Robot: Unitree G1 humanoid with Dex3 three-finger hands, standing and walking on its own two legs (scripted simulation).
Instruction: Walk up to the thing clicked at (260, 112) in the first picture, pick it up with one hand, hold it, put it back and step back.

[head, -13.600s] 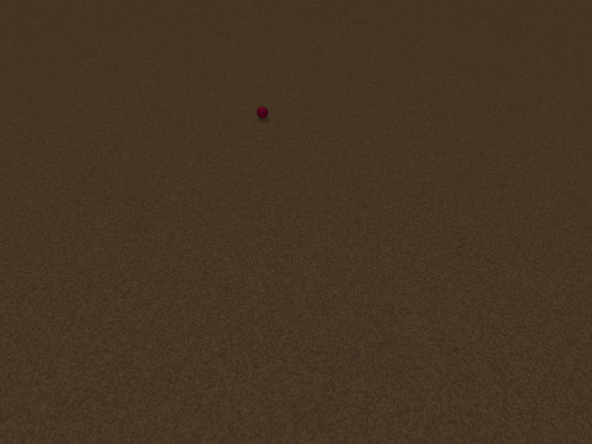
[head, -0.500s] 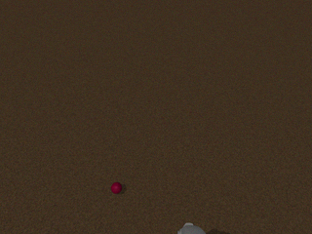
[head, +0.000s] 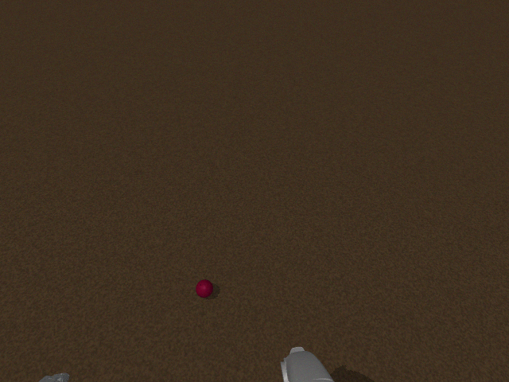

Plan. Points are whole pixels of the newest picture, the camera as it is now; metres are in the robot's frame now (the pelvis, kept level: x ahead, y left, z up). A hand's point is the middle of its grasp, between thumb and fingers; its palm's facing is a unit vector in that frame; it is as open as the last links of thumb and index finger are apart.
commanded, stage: stand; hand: left
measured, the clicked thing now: (204, 288) +0.60 +0.16 -0.71
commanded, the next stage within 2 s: none
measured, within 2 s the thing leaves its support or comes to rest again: neither
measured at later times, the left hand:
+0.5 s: hand out of the picture +0.10 +0.22 -0.11, palm faces -0.04 -0.94 -0.34, open 7.4 cm
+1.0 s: hand out of the picture +0.10 +0.24 -0.12, palm faces -0.03 -0.94 -0.34, open 7.4 cm
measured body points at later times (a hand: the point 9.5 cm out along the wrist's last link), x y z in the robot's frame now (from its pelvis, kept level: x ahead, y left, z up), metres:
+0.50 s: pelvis +0.00 -0.02 +0.03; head +0.01 -0.03 +0.48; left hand +0.10 +0.27 -0.09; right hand +0.09 -0.32 -0.10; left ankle -0.01 +0.14 -0.71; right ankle +0.06 -0.14 -0.71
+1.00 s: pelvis +0.02 -0.02 +0.04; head +0.04 -0.02 +0.49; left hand +0.11 +0.29 -0.09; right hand +0.08 -0.32 -0.10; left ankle -0.01 +0.14 -0.71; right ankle +0.06 -0.14 -0.71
